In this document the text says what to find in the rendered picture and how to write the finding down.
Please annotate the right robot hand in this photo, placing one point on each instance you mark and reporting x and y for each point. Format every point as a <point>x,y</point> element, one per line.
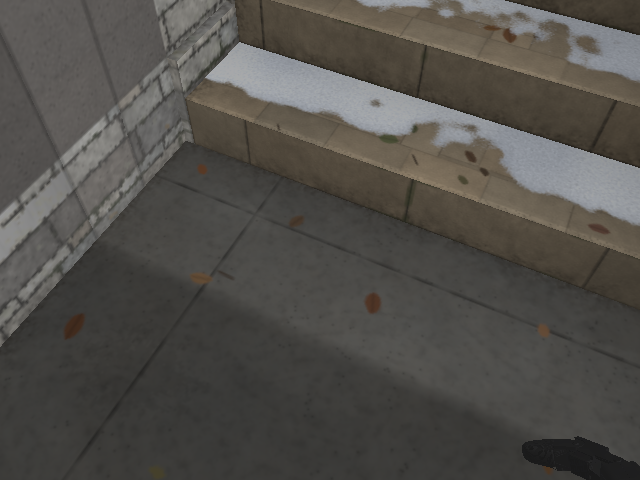
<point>582,457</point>

